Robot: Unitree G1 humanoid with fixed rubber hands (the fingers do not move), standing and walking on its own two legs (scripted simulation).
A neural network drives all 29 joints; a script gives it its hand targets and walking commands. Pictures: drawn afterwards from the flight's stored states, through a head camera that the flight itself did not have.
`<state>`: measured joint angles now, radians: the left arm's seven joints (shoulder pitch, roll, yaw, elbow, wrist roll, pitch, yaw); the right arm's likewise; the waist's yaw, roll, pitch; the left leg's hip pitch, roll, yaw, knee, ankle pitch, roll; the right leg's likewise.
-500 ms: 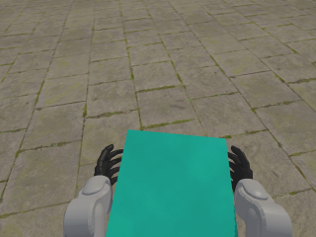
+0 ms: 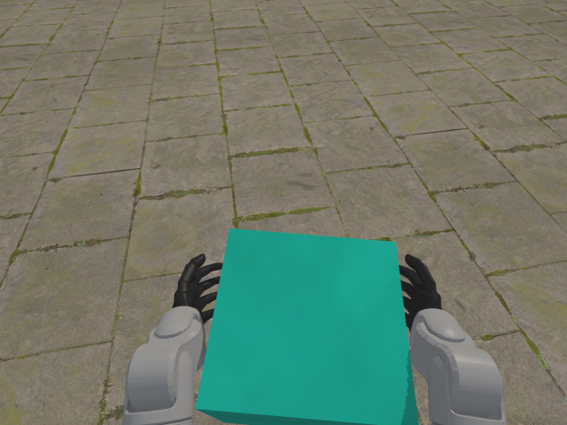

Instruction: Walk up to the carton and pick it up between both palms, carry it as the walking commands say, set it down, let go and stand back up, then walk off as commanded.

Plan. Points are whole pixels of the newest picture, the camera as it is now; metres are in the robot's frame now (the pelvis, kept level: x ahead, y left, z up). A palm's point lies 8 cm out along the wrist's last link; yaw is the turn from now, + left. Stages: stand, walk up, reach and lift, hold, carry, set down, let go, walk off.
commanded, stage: carry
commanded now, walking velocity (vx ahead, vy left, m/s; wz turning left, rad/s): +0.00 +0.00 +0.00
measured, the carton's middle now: (301, 341) +0.25 +0.00 +0.00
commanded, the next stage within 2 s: none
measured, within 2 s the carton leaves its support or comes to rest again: neither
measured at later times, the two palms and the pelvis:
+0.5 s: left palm (210, 342) +0.23 +0.12 +0.04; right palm (442, 340) +0.23 -0.18 +0.04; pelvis -0.03 -0.03 +0.00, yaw +1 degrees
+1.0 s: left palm (186, 351) +0.22 +0.15 +0.04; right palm (425, 354) +0.22 -0.15 +0.04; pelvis -0.05 +0.00 +0.00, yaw +0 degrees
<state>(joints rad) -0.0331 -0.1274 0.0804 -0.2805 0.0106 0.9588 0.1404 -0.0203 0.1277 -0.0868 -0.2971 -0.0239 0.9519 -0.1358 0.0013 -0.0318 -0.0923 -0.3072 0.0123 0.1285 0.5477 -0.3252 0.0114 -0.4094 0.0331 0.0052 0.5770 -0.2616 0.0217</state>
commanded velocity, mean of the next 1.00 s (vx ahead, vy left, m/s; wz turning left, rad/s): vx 0.00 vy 0.00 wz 0.00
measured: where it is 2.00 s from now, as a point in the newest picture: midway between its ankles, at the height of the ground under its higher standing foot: outside the picture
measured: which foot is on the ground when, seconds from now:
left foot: down 0.00-1.00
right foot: down 0.00-1.00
